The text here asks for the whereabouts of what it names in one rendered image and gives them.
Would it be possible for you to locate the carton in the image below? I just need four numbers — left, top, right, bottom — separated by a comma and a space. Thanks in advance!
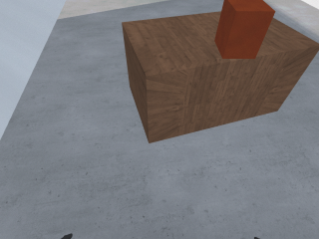
214, 0, 276, 59

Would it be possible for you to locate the pedestal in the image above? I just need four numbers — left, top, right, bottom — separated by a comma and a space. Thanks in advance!
122, 11, 319, 143

